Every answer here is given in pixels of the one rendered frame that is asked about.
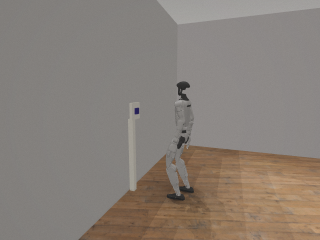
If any right robot upper arm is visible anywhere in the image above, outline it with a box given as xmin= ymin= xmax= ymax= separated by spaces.
xmin=189 ymin=101 xmax=194 ymax=122

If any robot left forearm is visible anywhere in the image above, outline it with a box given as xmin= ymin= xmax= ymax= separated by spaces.
xmin=172 ymin=120 xmax=183 ymax=145

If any robot right shin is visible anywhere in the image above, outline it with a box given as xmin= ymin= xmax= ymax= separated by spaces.
xmin=175 ymin=163 xmax=190 ymax=189

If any panel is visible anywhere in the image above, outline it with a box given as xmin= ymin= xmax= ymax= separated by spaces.
xmin=128 ymin=102 xmax=140 ymax=191

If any robot right forearm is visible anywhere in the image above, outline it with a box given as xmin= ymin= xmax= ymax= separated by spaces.
xmin=186 ymin=120 xmax=194 ymax=136

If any left robot hand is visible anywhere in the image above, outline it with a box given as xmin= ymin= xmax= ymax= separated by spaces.
xmin=167 ymin=143 xmax=178 ymax=160

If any right robot hand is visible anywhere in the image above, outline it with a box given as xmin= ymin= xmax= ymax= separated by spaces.
xmin=183 ymin=136 xmax=191 ymax=149

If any left robot upper arm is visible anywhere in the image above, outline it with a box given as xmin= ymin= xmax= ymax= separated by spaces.
xmin=174 ymin=100 xmax=185 ymax=125

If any right robot foot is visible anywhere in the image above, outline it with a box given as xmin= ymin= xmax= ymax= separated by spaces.
xmin=179 ymin=186 xmax=194 ymax=193

